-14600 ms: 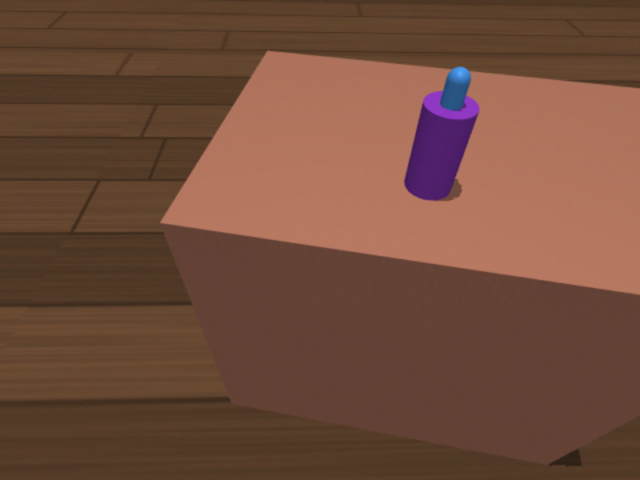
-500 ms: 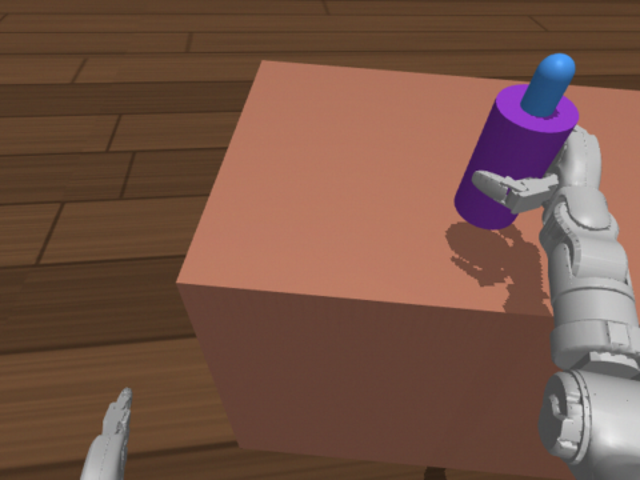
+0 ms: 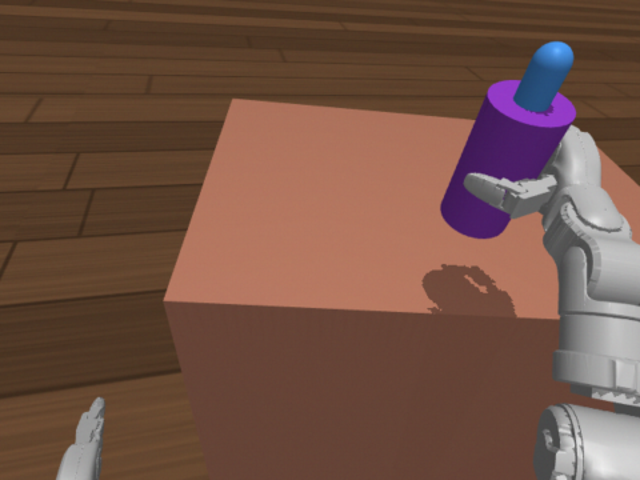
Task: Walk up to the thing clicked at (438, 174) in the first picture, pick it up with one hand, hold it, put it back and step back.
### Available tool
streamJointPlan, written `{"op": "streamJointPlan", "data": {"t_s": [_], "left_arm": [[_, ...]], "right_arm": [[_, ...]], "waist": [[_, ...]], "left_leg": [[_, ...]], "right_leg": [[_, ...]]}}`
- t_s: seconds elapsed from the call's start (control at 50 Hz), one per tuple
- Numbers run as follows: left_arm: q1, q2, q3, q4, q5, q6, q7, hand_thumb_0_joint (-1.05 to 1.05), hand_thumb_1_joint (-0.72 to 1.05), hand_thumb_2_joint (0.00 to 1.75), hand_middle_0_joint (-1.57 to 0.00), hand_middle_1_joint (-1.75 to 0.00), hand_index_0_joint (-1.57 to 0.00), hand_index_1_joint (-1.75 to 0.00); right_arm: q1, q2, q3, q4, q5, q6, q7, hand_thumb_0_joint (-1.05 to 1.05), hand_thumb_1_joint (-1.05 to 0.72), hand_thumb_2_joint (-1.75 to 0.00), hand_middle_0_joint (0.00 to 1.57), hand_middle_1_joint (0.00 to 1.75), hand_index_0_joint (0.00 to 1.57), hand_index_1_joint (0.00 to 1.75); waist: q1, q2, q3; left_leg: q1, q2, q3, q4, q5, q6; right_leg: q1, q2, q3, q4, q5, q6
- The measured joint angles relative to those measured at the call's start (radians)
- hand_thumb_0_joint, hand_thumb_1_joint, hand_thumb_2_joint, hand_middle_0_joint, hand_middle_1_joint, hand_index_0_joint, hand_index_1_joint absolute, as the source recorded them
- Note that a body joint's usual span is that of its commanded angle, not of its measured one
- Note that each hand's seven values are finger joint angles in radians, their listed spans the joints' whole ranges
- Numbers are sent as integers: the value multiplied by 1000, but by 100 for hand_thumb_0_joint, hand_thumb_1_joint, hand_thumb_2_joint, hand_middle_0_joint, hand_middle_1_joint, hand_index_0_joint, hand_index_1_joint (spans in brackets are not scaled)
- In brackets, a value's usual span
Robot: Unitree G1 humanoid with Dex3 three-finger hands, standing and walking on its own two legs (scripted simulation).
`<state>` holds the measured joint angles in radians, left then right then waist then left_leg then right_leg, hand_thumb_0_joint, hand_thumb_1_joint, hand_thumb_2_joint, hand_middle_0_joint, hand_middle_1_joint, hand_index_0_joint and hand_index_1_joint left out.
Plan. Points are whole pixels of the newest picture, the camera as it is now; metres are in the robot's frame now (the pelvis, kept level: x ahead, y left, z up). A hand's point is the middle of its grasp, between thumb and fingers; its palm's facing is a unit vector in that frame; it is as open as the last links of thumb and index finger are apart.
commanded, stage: lift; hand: right
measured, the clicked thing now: (508, 145) +0.39 -0.17 +0.29
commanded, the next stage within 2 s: hold in 0.60 s
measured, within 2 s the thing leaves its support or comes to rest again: neither
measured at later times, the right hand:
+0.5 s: hand (539, 169) +0.33 -0.18 +0.30, palm faces +0.17 +0.98 -0.05, open 11.1 cm
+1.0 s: hand (556, 161) +0.31 -0.17 +0.32, palm faces +0.14 +0.99 -0.06, open 11.2 cm
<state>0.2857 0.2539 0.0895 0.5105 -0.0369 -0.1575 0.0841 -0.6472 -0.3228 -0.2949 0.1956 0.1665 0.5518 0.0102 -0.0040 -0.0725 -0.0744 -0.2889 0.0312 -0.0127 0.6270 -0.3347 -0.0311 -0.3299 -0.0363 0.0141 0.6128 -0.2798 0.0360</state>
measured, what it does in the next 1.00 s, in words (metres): stands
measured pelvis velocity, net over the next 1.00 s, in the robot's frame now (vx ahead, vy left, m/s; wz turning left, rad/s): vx -0.02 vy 0.00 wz -0.02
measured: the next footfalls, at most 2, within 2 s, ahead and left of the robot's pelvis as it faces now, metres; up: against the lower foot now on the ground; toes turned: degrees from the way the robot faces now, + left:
none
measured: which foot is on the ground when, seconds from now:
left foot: down 0.00-1.00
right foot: down 0.00-1.00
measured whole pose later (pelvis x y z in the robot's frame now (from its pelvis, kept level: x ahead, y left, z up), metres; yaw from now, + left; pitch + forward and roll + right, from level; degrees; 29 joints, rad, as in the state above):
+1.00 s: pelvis -0.02 +0.00 +0.00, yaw -1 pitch -3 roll +0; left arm 0.26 0.25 0.06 0.62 -0.03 -0.31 0.11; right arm -0.62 -0.36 -0.32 -0.10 0.24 0.86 0.04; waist -0.02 -0.10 -0.10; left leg -0.29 0.04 0.00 0.66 -0.32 -0.03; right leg -0.33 -0.03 0.03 0.64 -0.26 0.04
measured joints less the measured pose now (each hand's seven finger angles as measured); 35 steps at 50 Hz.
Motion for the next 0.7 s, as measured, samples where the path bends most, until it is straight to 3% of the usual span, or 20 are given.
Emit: {"op": "streamJointPlan", "data": {"t_s": [0.3,0.7], "left_arm": [[-4,-9,-13,25,4,-59,11,-1,-53,5,-4,-5,-4,-5],[-14,-5,-24,65,7,-128,17,-1,-54,5,-4,-5,-4,-5]], "right_arm": [[49,-5,-11,-166,32,147,-3,-1,58,-113,62,101,68,104],[44,-22,-24,-243,48,250,13,-1,58,-113,61,101,68,104]], "waist": [[-4,-15,1],[-7,-22,-17]], "left_leg": [[11,1,8,8,14,4],[7,3,12,21,19,2]], "right_leg": [[13,2,9,-3,23,4],[4,5,15,14,28,2]]}}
